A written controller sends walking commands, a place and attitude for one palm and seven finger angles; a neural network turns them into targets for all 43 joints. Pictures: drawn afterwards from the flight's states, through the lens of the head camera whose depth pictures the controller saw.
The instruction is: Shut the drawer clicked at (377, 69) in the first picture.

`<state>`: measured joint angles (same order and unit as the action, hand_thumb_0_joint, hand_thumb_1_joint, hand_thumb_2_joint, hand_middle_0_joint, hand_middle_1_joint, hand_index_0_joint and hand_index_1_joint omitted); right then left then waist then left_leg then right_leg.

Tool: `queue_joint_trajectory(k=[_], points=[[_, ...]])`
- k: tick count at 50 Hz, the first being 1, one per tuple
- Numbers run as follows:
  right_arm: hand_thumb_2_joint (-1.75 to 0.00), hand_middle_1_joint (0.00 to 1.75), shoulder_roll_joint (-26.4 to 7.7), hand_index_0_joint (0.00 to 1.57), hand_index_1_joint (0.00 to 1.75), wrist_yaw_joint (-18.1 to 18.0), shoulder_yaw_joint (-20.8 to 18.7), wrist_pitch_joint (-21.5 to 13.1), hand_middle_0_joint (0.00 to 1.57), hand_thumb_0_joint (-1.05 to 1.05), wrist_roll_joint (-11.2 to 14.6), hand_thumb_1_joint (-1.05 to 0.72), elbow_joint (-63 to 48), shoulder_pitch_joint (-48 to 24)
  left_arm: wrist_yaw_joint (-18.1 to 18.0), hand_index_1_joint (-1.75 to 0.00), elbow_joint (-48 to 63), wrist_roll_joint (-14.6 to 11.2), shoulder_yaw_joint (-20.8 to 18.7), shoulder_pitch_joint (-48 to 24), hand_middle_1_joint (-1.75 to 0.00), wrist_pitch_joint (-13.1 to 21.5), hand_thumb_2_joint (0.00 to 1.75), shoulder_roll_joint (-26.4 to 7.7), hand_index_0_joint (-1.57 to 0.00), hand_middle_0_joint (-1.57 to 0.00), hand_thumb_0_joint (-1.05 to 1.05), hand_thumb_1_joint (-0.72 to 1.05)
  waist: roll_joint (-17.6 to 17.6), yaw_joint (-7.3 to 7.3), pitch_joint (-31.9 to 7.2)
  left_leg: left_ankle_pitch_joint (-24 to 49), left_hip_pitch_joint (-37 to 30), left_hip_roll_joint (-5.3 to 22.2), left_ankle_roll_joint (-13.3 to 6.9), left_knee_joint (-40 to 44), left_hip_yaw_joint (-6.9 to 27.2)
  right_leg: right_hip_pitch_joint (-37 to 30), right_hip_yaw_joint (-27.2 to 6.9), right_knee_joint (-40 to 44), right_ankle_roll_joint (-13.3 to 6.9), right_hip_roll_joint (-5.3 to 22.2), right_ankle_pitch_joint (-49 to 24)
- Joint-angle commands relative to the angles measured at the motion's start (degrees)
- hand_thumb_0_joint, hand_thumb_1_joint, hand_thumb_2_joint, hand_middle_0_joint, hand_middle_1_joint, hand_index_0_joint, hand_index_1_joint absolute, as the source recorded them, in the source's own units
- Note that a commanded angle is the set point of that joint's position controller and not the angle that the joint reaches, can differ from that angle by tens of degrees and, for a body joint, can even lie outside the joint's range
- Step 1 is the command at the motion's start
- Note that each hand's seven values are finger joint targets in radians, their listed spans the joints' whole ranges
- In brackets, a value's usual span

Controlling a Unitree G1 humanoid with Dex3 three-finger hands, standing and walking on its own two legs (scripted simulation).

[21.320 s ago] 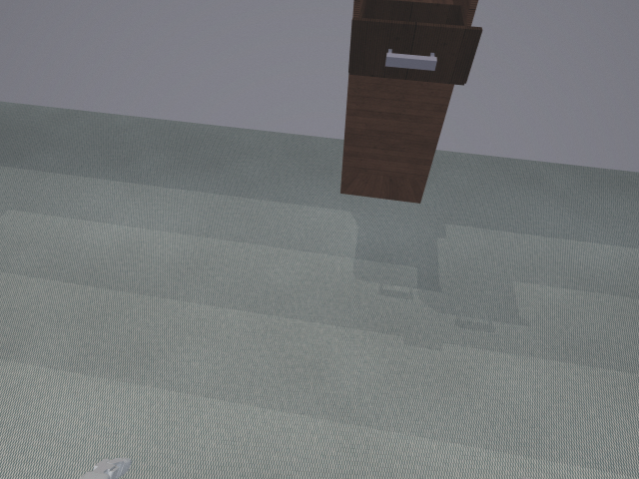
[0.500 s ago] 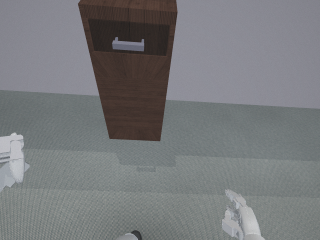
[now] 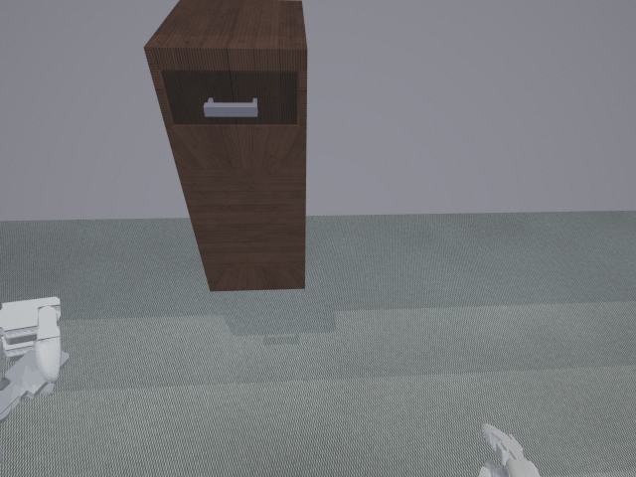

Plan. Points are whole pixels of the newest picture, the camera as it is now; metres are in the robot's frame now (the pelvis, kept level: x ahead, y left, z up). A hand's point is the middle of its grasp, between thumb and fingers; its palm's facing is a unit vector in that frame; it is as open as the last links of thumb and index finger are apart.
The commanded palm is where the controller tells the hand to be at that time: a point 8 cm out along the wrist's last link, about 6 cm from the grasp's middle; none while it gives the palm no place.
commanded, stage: stop stepping back and stand still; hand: left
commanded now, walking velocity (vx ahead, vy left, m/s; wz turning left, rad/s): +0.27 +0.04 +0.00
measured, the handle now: (232, 105) +0.95 +0.22 +0.03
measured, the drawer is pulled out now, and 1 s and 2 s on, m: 0.00 0.00 0.00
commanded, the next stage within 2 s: let the arm hang, fingers relaxed in 0.42 s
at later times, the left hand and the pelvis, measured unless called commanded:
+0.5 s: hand (38, 375) +0.17 +0.24 +0.18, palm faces +0.38 -0.77 -0.51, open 3.2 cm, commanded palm none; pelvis -0.01 +0.00 -0.01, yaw +1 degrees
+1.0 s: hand out of the picture -0.01 +0.22 -0.17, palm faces +0.08 -0.97 -0.25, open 4.3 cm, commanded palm none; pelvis -0.01 +0.02 +0.00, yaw +3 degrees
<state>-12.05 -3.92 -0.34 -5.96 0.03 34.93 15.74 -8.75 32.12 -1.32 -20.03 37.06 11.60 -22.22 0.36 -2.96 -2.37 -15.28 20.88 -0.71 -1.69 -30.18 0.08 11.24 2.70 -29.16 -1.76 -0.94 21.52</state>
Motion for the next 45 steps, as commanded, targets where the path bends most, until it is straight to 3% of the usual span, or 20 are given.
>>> queue_joint_trajectory(k=[1,3,5,8,10,11,12,14,16,19,21,22,24,25,26,29,32,36,43,45], points=[[-0.9,0.3,-7.54,0.2,0.3,0.0,-4.04,-1.27,0.2,0.0,-0.26,-0.9,-7.47,-7.92,-1.0,-1.6,11.11,-0.6,-7.66,-2.78,-1.6,4.06,0.9,-8.72,-1.4,-1.4,0.0,0.9,-13.64,2.53,6.14,-6.64,15.61,-0.06,1.62,-31.89,0.49,6.76,-30.9,22.51,-11.32,21.49,19.63],[-0.9,0.3,-6.49,0.2,0.3,0.0,-3.09,-1.86,0.2,0.0,-0.4,-0.9,-6.46,-6.33,-0.72,-1.6,8.43,-0.66,-8.1,-4.48,-1.6,5.04,0.9,-8.35,-1.4,-1.4,0.0,0.9,-6.54,1.16,2.72,-4.28,14.52,3.07,1.17,-31.66,1.86,4.56,-22.37,17.27,-10.21,19.27,7.06],[-0.9,0.3,-5.01,0.2,0.3,-0.27,-1.95,-1.49,0.2,0.0,-0.24,-0.9,-6.73,-6.63,-0.8,-1.6,3.2,-0.1,-6.1,-6.21,-1.6,4.31,0.9,-6.92,-1.4,-1.4,0.0,0.9,-5.79,0.73,3.64,-4.44,4.34,4.34,0.5,-22.49,-0.18,16.23,-14.0,17.91,-6.32,15.92,19.38],[-0.9,0.3,-5.53,0.2,0.3,-1.64,-2.35,-2.79,0.2,0.0,-0.26,-0.9,-6.78,-8.38,-1.51,-1.6,5.2,0.47,-3.59,-9.84,-1.6,4.45,0.9,-6.11,-1.4,-1.4,0.0,0.9,-9.09,1.99,5.01,-5.59,-5.57,3.1,-0.62,-7.66,-4.61,17.94,-11.78,16.37,-6.4,14.77,21.65],[-0.9,0.3,-5.95,0.2,0.3,-2.34,-2.12,-3.78,0.2,0.0,-0.63,-0.9,-7.04,-7.93,-2.05,-1.6,8.87,0.29,-3.85,-11.02,-1.6,4.64,0.9,-6.72,-1.4,-1.4,0.0,0.9,-4.21,1.91,3.26,-6.23,-9.92,1.55,-0.91,2.52,-5.96,13.16,-9.04,9.82,-4.76,11.24,15.65],[-0.9,0.3,-6.75,0.2,0.3,-2.41,-2.36,-4.37,0.2,0.0,-0.65,-0.9,-7.43,-7.22,-2.15,-1.6,11.81,0.09,-4.31,-11.42,-1.6,5.04,0.9,-7.02,-1.4,-1.4,0.0,0.9,2.44,1.64,2.07,-9.36,-12.67,3.6,-2.26,8.04,-0.94,13.07,-7.61,2.33,-3.04,8.63,11.36],[-0.9,0.3,-7.91,0.2,0.3,-2.18,-2.5,-4.67,0.2,0.0,-0.83,-0.9,-8.18,-6.75,-2.28,-1.6,15.6,0.14,-4.61,-11.38,-1.6,5.67,0.9,-6.77,-1.4,-1.4,0.0,0.9,14.27,1.62,1.74,-11.47,-15.95,11.28,-5.71,13.29,12.63,17.77,-3.17,-9.09,-0.25,3.07,6.85],[-0.9,0.3,-5.91,0.2,0.3,-1.28,-2.13,-5.32,0.2,0.0,-0.83,-0.9,-8.17,-5.9,-2.52,-1.6,18.26,0.67,-7.12,-10.62,-1.6,6.49,0.9,-9.85,-1.4,-1.4,0.0,0.9,15.36,1.4,1.06,-3.11,-17.18,21.33,-10.94,17.47,26.5,25.29,-0.85,-26.83,1.71,0.77,10.37],[-0.9,0.3,-4.98,0.2,0.3,-0.2,-1.92,-5.87,0.2,0.0,-0.67,-0.9,-6.89,-6.15,-2.13,-1.6,17.17,0.28,-8.1,-5.79,-1.6,5.23,0.9,-9.44,-1.4,-1.4,0.0,0.9,10.02,1.97,1.52,1.81,-11.3,19.3,-10.61,15.34,20.3,20.23,-3.35,-24.51,1.77,3.47,6.82],[-0.9,0.3,-5.71,0.2,0.3,0.77,-1.78,-5.49,0.2,0.0,0.18,-0.9,-6.97,-7.03,-2.02,-1.6,15.11,-0.47,-7.73,1.0,-1.6,3.84,0.9,-7.55,-1.4,-1.4,0.0,0.9,12.37,2.89,-0.25,5.87,-5.5,13.07,-5.16,9.24,3.43,6.22,2.12,-7.94,2.55,1.38,-0.63],[-0.9,0.3,-5.82,0.2,0.3,0.94,-1.61,-4.16,0.2,0.0,0.08,-0.9,-7.29,-7.18,-1.73,-1.6,11.32,-0.38,-7.52,1.82,-1.6,3.55,0.9,-7.11,-1.4,-1.4,0.0,0.9,8.14,2.69,0.62,-2.19,3.19,10.49,-3.01,5.54,1.65,-4.18,2.17,0.98,2.43,0.58,-4.78],[-0.9,0.3,-5.52,0.2,0.3,0.9,-1.59,-3.57,0.2,0.0,0.03,-0.9,-7.53,-7.67,-1.59,-1.6,10.11,-0.31,-7.89,0.76,-1.6,3.49,0.9,-7.63,-1.4,-1.4,0.0,0.9,3.45,2.34,1.67,-6.82,5.21,8.06,-1.59,1.78,-0.33,-5.17,-2.43,5.81,1.63,2.85,-4.92],[-0.9,0.3,-5.3,0.2,0.3,0.65,-2.04,-2.2,0.2,0.0,-0.15,-0.9,-8.06,-7.54,-1.81,-1.6,7.37,-0.53,-9.09,-0.34,-1.6,2.7,0.9,-8.9,-1.4,-1.4,0.0,0.9,-10.87,1.78,2.57,-11.02,8.06,1.56,0.82,-14.02,-2.38,0.05,-24.8,17.03,-4.91,16.32,3.28],[-0.9,0.3,-4.98,0.2,0.3,0.77,-2.19,-2.02,0.2,0.0,0.05,-0.9,-7.58,-7.89,-1.76,-1.6,7.56,-0.69,-9.12,-3.12,-1.6,2.75,0.9,-9.23,-1.4,-1.4,0.0,0.9,-11.99,2.36,1.7,-11.67,6.66,1.55,1.12,-19.45,-1.24,1.74,-26.98,19.25,-6.13,18.33,7.54],[-0.9,0.3,-10.94,0.2,0.3,6.02,-4.34,-2.32,0.2,0.0,-0.47,-0.9,3.03,-8.9,5.93,-1.6,-33.64,5.52,11.13,-9.56,-1.6,-6.67,0.9,-0.35,-1.4,-1.4,0.0,0.9,-8.81,1.39,4.42,-16.35,12.58,6.51,1.32,-28.28,1.01,6.52,-17.19,8.98,-7.91,24.36,-19.92],[-0.9,0.3,-3.88,0.2,0.3,5.8,-2.24,4.16,0.2,0.0,-0.15,-0.9,2.98,-0.4,7.46,-1.47,-37.87,4.03,12.11,-12.12,-1.47,-10.49,0.9,4.15,-1.28,-1.28,0.0,0.9,-12.55,0.62,-1.83,-13.63,5.4,3.76,1.61,-18.77,-1.57,3.12,-6.16,2.0,-7.82,15.27,-25.53],[-0.9,0.3,-4.38,0.2,0.3,5.41,-2.02,5.82,0.2,0.0,-1.39,-0.9,3.55,0.11,7.52,-1.34,-47.04,3.43,14.46,-15.62,-1.34,-11.22,0.9,3.44,-1.16,-1.16,0.0,0.9,-15.89,0.93,-0.54,-5.21,-3.52,0.37,0.82,-5.34,-3.24,4.82,-4.01,0.84,-4.82,12.23,-25.75],[-0.9,0.3,-8.29,0.2,0.3,4.05,-1.61,5.22,0.2,0.0,-2.51,-0.9,6.0,-2.93,7.99,-1.17,-58.96,3.0,16.3,-18.3,-1.17,-11.81,0.9,4.76,-1.0,-1.0,0.0,0.9,-1.67,3.57,-0.53,15.31,-3.71,10.73,-3.96,3.09,7.61,3.58,-1.96,-0.92,1.19,5.66,-12.18],[-0.9,0.3,-3.15,0.2,0.3,2.94,-0.53,6.17,0.2,0.0,-1.68,-0.9,14.39,0.14,7.43,-0.86,-78.33,2.11,17.13,-18.74,-0.86,-11.44,0.9,4.38,-0.72,-0.72,0.0,0.9,12.99,3.24,1.65,0.52,-3.29,6.25,-0.06,7.33,1.51,-1.11,-4.23,7.86,-1.55,7.27,-8.84],[-0.9,0.3,-3.33,0.2,0.3,2.72,-0.73,6.32,0.2,0.0,-1.45,-0.9,15.97,1.61,7.47,-0.78,-81.4,2.13,17.47,-19.0,-0.78,-11.38,0.9,4.47,-0.64,-0.64,0.0,0.9,8.94,3.16,1.87,0.24,-4.09,7.02,-0.14,8.28,1.81,-1.52,-3.66,9.15,-1.4,7.07,-9.04]])
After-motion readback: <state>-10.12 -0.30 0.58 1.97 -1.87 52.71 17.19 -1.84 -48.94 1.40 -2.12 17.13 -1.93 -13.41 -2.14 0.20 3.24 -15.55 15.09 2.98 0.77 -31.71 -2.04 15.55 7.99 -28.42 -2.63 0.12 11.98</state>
